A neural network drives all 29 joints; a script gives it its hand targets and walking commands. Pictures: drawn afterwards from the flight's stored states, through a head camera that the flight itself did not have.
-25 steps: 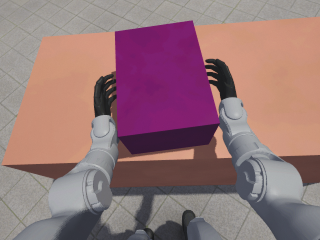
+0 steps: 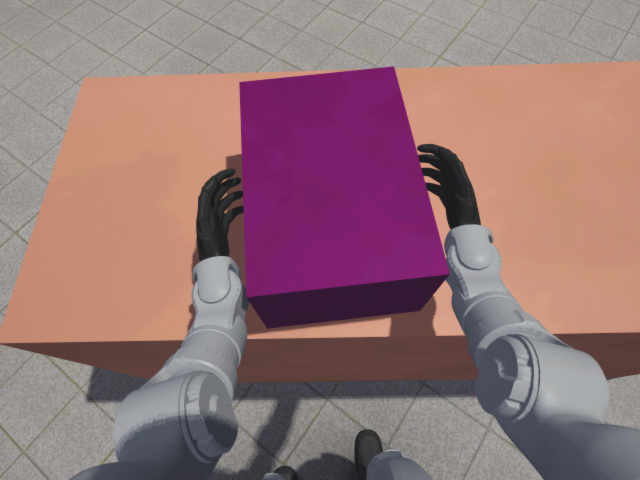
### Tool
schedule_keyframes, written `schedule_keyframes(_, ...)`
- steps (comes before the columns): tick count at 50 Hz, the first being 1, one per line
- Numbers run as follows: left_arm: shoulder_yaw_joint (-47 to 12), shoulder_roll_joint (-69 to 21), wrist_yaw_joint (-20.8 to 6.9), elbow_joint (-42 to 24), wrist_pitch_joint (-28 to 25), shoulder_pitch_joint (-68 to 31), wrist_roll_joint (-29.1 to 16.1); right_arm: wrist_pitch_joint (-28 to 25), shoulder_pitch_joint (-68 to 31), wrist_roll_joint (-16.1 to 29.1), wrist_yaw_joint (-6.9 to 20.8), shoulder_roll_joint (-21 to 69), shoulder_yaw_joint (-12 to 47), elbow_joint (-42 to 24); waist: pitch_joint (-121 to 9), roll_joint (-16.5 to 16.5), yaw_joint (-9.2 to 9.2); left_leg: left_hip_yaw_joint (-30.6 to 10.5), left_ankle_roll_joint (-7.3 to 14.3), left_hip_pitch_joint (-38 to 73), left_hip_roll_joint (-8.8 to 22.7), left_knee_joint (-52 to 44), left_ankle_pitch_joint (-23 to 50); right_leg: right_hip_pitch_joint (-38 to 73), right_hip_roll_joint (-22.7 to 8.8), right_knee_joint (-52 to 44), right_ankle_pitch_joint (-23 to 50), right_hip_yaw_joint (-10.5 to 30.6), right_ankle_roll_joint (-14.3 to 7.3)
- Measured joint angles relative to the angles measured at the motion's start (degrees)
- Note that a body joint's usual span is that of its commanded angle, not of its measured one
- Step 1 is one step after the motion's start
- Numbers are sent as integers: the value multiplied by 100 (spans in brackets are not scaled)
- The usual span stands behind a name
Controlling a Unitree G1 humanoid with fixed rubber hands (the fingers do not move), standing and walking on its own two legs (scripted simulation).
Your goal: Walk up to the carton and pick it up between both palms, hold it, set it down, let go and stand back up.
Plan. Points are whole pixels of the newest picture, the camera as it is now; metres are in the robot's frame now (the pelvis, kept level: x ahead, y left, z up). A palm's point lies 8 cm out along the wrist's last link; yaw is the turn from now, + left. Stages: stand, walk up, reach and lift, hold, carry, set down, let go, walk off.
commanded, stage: reach and lift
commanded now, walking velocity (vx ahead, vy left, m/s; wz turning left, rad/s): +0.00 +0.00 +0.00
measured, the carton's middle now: (330, 197) +0.48 -0.01 -0.03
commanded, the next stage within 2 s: none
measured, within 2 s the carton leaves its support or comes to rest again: leaves its support in 1.92 s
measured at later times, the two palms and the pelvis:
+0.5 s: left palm (215, 240) +0.40 +0.14 -0.01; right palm (458, 210) +0.43 -0.16 +0.00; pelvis +0.00 +0.00 +0.01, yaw +0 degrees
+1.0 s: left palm (216, 243) +0.40 +0.14 -0.01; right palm (458, 210) +0.43 -0.16 +0.01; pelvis +0.00 +0.00 +0.00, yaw +0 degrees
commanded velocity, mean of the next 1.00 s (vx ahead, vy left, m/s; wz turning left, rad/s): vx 0.00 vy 0.00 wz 0.00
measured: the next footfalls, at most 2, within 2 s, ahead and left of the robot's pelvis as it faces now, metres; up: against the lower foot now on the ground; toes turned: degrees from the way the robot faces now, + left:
none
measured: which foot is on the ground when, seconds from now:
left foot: down 0.00-1.00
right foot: down 0.00-1.00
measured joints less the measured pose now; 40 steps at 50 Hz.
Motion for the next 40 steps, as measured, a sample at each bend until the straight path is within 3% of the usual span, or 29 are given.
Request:
schedule_keyframes(24, 129, -105, 54, -487, 177, 170, 381, -24, 50, 6, 36, 74, -15, -156, 131, -16, 9, 58, 17, 240, 5, -439, 209, 213, -2, -400, 199, 56, 6)
schedule_keyframes(40, 260, -71, -23, -273, 73, 276, 260, -51, 94, -84, -108, 111, 186, -91, 94, 152, 26, 140, 39, 434, 18, -602, 221, 350, 14, -487, 196, 130, 32)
